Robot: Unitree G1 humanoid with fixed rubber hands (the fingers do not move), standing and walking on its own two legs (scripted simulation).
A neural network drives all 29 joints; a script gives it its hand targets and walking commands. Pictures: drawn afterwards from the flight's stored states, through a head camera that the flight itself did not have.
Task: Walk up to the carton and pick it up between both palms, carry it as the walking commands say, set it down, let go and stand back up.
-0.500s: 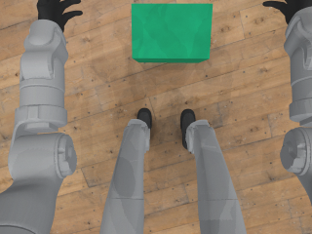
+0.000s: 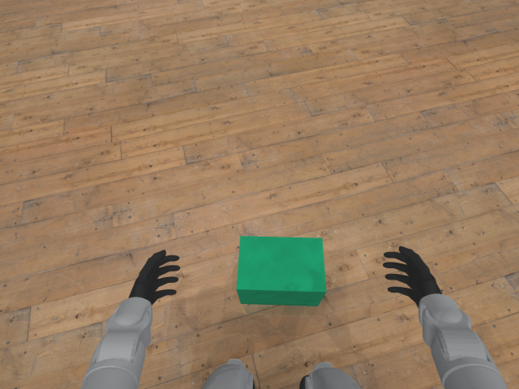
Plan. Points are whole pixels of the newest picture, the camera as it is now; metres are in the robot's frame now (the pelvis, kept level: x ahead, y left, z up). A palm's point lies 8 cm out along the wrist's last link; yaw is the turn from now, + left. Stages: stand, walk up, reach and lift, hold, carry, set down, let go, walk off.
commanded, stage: let go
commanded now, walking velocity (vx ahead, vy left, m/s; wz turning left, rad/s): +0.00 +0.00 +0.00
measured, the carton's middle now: (280, 272) +0.49 -0.02 -0.64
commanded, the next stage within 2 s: stand in 0.66 s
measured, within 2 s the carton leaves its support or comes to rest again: neither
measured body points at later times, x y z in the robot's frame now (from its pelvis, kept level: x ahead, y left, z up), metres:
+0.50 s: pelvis +0.04 -0.01 +0.03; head +0.05 +0.00 +0.48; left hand +0.21 +0.22 -0.05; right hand +0.20 -0.24 -0.04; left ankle +0.04 +0.11 -0.71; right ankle +0.03 -0.12 -0.71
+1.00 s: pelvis +0.07 +0.00 +0.03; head +0.00 +0.00 +0.47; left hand +0.19 +0.28 -0.06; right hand +0.21 -0.29 -0.04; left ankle +0.04 +0.11 -0.71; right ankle +0.03 -0.12 -0.71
